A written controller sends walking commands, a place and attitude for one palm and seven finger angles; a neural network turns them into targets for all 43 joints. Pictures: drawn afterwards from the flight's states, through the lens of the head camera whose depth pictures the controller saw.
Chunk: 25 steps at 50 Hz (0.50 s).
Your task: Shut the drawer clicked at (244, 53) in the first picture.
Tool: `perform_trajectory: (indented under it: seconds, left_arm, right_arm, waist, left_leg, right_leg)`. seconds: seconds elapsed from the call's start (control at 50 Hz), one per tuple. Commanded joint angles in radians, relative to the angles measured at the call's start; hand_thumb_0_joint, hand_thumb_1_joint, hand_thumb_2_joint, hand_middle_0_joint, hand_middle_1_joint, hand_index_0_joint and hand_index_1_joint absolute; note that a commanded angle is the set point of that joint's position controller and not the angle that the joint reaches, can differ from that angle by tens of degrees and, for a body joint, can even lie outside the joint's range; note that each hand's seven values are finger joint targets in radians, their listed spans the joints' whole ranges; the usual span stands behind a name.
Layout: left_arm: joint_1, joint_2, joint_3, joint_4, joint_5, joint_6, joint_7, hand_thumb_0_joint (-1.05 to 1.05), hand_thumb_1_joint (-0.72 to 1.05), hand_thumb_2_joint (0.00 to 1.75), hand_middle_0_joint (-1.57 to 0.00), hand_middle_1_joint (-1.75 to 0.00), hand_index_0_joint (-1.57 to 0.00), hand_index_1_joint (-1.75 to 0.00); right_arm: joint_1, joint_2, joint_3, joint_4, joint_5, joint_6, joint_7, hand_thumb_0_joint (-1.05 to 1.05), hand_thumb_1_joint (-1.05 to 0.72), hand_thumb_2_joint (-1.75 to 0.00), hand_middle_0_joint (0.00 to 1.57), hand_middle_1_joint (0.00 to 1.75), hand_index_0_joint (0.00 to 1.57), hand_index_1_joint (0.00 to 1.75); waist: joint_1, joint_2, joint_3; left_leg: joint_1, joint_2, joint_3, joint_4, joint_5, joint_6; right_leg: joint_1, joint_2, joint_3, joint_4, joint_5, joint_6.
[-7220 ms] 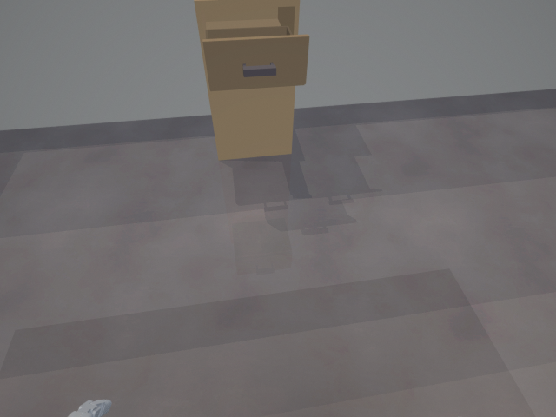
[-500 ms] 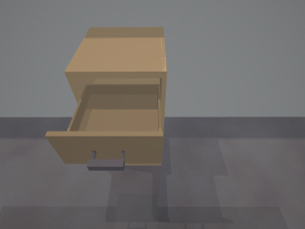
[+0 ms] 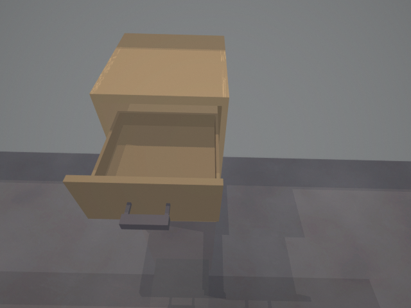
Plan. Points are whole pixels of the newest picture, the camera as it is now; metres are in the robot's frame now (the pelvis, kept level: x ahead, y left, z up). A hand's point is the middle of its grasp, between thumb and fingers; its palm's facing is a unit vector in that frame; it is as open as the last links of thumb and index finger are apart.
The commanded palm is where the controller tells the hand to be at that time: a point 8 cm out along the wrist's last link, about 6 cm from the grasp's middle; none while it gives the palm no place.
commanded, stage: look again from close up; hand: left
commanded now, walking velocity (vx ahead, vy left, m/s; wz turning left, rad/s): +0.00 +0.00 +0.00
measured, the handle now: (146, 214) +0.35 +0.17 -0.09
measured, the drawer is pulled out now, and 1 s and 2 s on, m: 0.30 0.30 0.30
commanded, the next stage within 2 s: shuffle to correct the standing spot in 0.32 s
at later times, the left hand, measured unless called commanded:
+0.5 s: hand out of the picture -0.02 +0.19 -0.17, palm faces +0.01 -0.98 -0.18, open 7.4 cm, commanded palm none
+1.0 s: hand out of the picture +0.01 +0.14 -0.18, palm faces +0.03 -0.99 -0.15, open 7.4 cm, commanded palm none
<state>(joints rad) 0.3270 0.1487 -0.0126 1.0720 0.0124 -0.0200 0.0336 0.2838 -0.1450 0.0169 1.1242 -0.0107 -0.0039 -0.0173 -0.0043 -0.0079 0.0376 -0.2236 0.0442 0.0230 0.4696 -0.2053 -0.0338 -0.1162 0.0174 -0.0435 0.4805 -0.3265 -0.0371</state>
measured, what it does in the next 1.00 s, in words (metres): stands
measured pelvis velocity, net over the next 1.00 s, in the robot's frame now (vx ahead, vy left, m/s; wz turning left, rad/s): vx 0.05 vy -0.02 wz -0.01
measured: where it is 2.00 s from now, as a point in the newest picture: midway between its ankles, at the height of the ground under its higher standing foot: outside the picture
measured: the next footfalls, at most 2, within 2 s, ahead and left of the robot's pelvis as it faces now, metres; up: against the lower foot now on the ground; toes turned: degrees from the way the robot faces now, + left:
none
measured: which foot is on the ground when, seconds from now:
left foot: down 0.00-1.00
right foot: down 0.00-1.00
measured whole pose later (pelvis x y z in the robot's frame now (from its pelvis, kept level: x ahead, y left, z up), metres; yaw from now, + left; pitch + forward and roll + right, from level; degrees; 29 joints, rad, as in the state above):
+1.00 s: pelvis +0.05 -0.02 -0.01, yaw -1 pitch -1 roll +1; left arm 0.38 0.12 -0.01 1.10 0.01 -0.03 0.03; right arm 0.27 -0.13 0.01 1.15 -0.01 -0.01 -0.04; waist -0.01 -0.03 0.03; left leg -0.21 0.06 0.03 0.55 -0.31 -0.04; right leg -0.09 0.03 -0.03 0.52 -0.41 -0.05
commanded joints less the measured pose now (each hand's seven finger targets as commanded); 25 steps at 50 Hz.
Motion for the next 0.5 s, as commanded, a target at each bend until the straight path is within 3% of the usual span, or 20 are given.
perform_trajectory:
  seconds: [0.0,0.4,0.44,0.48]
  left_arm:
    - [0.077,0.104,0.016,-0.022,-0.001,-0.012,0.01,0.0,0.9,0.9,-0.2,-0.3,-0.2,-0.3]
    - [0.086,0.096,0.01,-0.01,0.0,-0.008,0.007,0.0,0.9,0.9,-0.2,-0.3,-0.2,-0.3]
    - [0.09,0.089,0.011,-0.002,0.001,-0.006,0.006,0.0,0.9,0.9,-0.2,-0.3,-0.2,-0.3]
    - [0.094,0.086,0.012,-0.006,0.005,0.001,0.001,0.0,0.9,0.9,-0.2,-0.3,-0.2,-0.3]
  right_arm:
    - [0.039,-0.096,-0.019,-0.031,0.005,-0.019,-0.005,0.0,-0.9,-0.9,0.2,0.3,0.2,0.3]
    - [0.036,-0.11,-0.019,-0.022,0.004,-0.024,-0.003,0.0,-0.9,-0.9,0.2,0.3,0.2,0.3]
    - [0.045,-0.106,-0.021,-0.013,0.002,-0.021,-0.003,0.0,-0.9,-0.9,0.2,0.3,0.2,0.3]
    - [0.051,-0.117,-0.03,-0.01,-0.002,-0.015,-0.002,0.0,-0.9,-0.9,0.2,0.3,0.2,0.3]
  waist:
    - [0.005,-0.002,0.042]
    - [0.004,0.003,0.052]
    - [-0.001,-0.006,0.054]
    - [-0.001,0.028,0.084]
  left_leg:
    - [0.044,0.051,-0.05,-0.057,0.14,0.055]
    - [0.054,0.056,-0.073,-0.112,0.079,0.066]
    - [0.055,0.061,-0.08,-0.122,-0.019,0.068]
    - [0.027,0.078,-0.109,-0.166,-0.189,0.078]
  right_leg:
    - [-0.099,-0.116,0.105,-0.129,0.218,-0.002]
    - [-0.115,-0.116,0.096,-0.149,0.129,0.004]
    - [-0.126,-0.106,0.086,-0.144,0.047,0.003]
    - [-0.163,-0.086,0.066,-0.125,-0.068,0.001]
